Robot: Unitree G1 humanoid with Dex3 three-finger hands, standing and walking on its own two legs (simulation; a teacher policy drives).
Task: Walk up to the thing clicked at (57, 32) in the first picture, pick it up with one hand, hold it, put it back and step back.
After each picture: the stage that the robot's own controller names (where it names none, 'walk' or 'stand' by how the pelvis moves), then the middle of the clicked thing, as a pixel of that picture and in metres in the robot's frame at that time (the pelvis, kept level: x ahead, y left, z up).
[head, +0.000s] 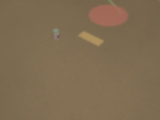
stand; (56, 34) +1.51 +0.33 -0.72
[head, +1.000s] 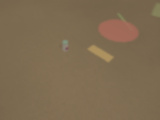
walk; (65, 45) +1.40 +0.15 -0.70
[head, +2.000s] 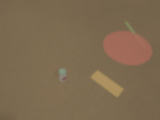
walk; (62, 75) +0.86 +0.14 -0.71
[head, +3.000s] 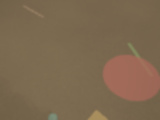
walk; out of the picture +0.47 +0.20 -0.71
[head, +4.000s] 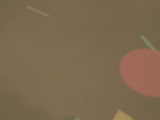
walk; out of the picture +0.41 +0.05 -0.70
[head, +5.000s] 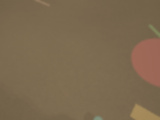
stand; out of the picture +0.34 -0.09 -0.68
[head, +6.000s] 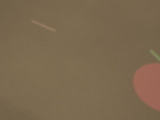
stand; out of the picture +0.30 -0.09 -0.72
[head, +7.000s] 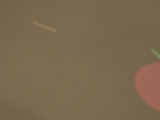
stand; out of the picture +0.28 -0.09 -0.73
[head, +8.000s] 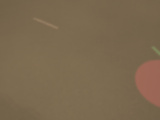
stand; out of the picture +0.31 -0.09 -0.73
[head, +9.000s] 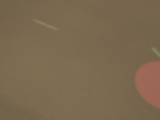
stand; out of the picture +0.30 -0.09 -0.73
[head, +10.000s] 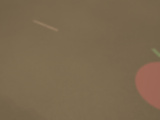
stand; out of the picture +0.30 -0.09 -0.73
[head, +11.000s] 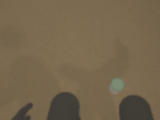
go down; (116, 86) +0.38 -0.09 -0.43
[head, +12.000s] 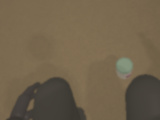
go down; (124, 68) +0.41 -0.10 -0.27
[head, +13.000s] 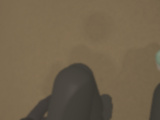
close in; out of the picture +0.41 -0.14 -0.24
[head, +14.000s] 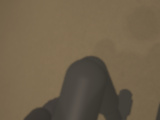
close in; out of the picture +0.41 -0.15 -0.23
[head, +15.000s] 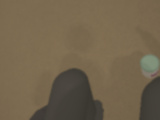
go down; (149, 66) +0.41 -0.13 -0.26
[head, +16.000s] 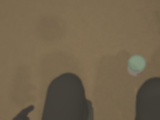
go down; (135, 66) +0.41 -0.12 -0.30
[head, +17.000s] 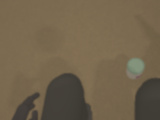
go down; (134, 69) +0.41 -0.11 -0.28
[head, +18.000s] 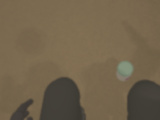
go down; (124, 71) +0.42 -0.10 -0.31
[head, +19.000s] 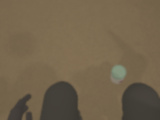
go down; (117, 74) +0.41 -0.09 -0.34
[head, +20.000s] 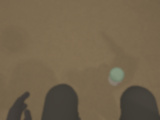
go down; (115, 77) +0.41 -0.09 -0.36
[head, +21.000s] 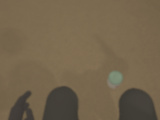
go down; (114, 80) +0.40 -0.09 -0.37
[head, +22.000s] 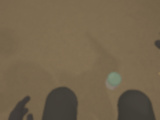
go down; (113, 81) +0.40 -0.09 -0.37
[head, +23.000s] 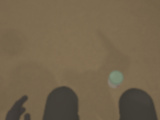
go down; (115, 79) +0.40 -0.09 -0.37
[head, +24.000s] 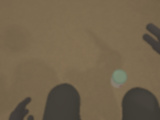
go down; (118, 79) +0.40 -0.09 -0.35
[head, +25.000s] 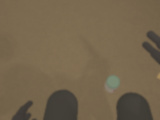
go down; (111, 84) +0.40 -0.09 -0.39
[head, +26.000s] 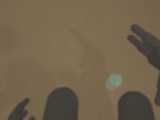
go down; (113, 82) +0.39 -0.09 -0.38
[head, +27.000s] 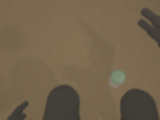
go down; (116, 79) +0.40 -0.08 -0.37
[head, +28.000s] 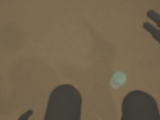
go down; (117, 80) +0.40 -0.09 -0.36
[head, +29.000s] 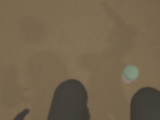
go down; (129, 74) +0.40 -0.10 -0.35
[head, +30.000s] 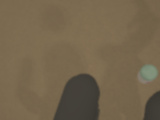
go down; (146, 74) +0.40 -0.11 -0.33
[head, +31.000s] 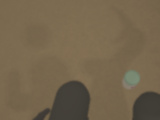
go down; (130, 80) +0.40 -0.10 -0.33
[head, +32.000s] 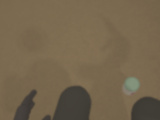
go down; (130, 86) +0.40 -0.10 -0.36
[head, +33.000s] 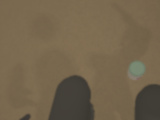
go down; (135, 71) +0.41 -0.10 -0.33
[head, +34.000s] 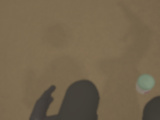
go down; (144, 84) +0.39 -0.11 -0.32
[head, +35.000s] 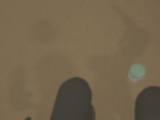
go down; (136, 73) +0.41 -0.10 -0.34
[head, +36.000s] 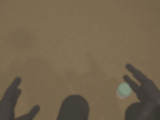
go down; (123, 91) +0.38 -0.08 -0.44
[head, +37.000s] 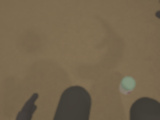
go down; (126, 85) +0.41 -0.08 -0.37
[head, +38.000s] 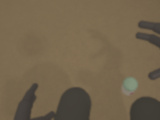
go down; (129, 86) +0.40 -0.09 -0.37
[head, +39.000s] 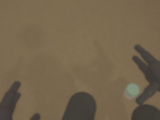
go down; (131, 91) +0.40 -0.08 -0.44
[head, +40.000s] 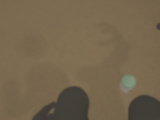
go down; (127, 84) +0.41 -0.09 -0.36
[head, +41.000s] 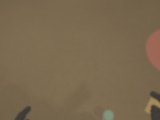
stand; (107, 117) +0.37 -0.08 -0.59
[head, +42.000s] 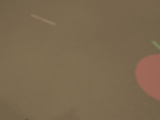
stand; out of the picture +0.34 -0.07 -0.66
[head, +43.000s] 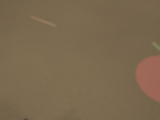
stand; out of the picture +0.33 -0.07 -0.66
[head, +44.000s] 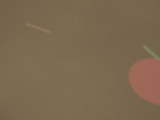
stand; out of the picture +0.34 -0.07 -0.71
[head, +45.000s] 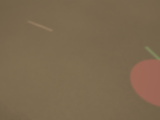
stand; out of the picture +0.33 -0.09 -0.72
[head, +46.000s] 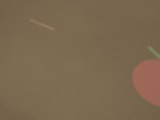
stand; out of the picture +0.32 -0.09 -0.73
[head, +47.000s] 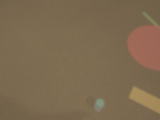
walk; (99, 105) +0.44 -0.12 -0.70
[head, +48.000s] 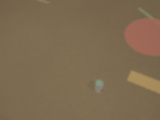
walk; (99, 86) +0.67 -0.05 -0.70
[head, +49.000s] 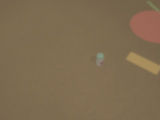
stand; (99, 59) +0.94 -0.10 -0.69
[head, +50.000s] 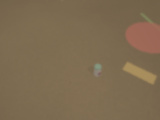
stand; (97, 70) +0.93 -0.12 -0.72
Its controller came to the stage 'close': yes
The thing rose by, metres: 0.00
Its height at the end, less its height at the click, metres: +0.00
